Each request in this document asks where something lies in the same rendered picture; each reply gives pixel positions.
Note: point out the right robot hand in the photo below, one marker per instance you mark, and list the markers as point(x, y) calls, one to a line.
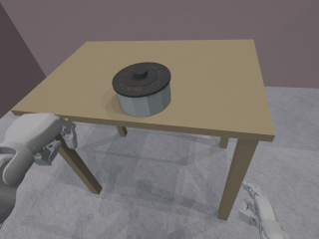
point(259, 210)

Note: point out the right robot forearm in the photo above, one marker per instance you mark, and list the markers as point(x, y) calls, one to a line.
point(271, 229)

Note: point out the knob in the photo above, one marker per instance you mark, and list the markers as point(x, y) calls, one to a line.
point(140, 72)

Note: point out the lid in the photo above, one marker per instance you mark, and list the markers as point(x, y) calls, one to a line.
point(126, 85)

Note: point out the left robot forearm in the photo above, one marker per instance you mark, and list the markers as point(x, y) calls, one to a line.
point(15, 161)

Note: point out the pot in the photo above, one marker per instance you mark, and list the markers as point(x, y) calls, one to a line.
point(146, 106)

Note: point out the table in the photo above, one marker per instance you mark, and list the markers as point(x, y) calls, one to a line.
point(216, 89)

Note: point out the left robot hand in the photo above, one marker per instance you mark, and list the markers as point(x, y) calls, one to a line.
point(37, 131)

